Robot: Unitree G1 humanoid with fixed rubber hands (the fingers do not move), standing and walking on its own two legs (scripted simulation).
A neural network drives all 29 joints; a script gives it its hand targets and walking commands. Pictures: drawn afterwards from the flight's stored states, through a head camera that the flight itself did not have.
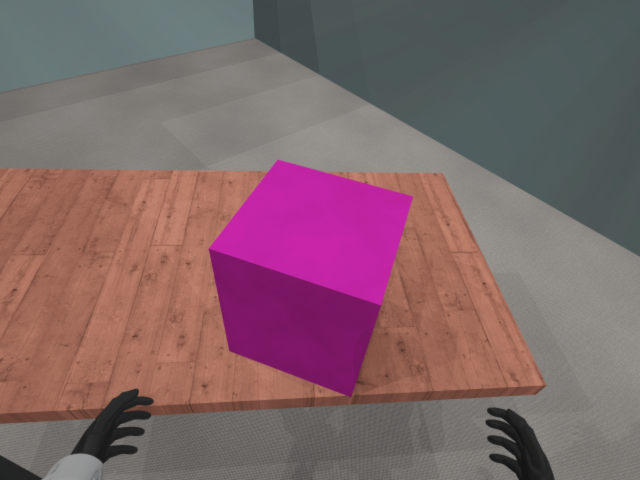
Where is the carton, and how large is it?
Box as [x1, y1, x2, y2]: [209, 160, 412, 396]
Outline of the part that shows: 277,160 209,248 229,350 351,396 382,300 412,196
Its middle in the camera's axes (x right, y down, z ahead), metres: -0.01 +0.06 +0.60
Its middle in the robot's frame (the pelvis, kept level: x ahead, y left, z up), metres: +0.39 +0.01 +0.00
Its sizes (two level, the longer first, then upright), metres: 0.210 0.200 0.250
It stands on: a table, 0.65 m high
